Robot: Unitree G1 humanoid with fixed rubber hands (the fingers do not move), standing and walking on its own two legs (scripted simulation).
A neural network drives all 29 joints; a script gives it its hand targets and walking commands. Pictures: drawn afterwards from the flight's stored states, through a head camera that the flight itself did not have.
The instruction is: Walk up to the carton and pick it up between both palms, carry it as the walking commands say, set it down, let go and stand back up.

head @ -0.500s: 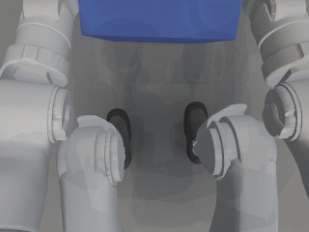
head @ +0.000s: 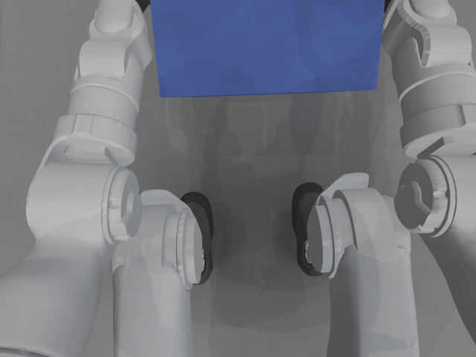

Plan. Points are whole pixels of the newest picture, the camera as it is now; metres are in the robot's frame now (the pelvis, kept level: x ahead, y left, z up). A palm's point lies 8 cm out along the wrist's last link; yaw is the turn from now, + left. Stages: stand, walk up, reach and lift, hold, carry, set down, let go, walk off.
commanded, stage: reach and lift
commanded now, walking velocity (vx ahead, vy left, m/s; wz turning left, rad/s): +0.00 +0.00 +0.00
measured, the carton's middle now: (261, 6) +0.54 -0.04 -0.23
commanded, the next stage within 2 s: none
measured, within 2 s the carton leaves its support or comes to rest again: neither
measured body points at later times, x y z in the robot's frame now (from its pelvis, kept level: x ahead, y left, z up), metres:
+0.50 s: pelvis +0.00 -0.01 +0.03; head +0.36 -0.04 +0.29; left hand +0.58 +0.11 -0.11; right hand +0.55 -0.21 -0.12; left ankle +0.10 +0.12 -0.33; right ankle +0.10 -0.13 -0.33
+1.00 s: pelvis -0.02 +0.00 +0.07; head +0.34 -0.02 +0.34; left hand +0.57 +0.12 -0.05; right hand +0.54 -0.21 -0.05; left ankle +0.10 +0.12 -0.33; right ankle +0.10 -0.13 -0.33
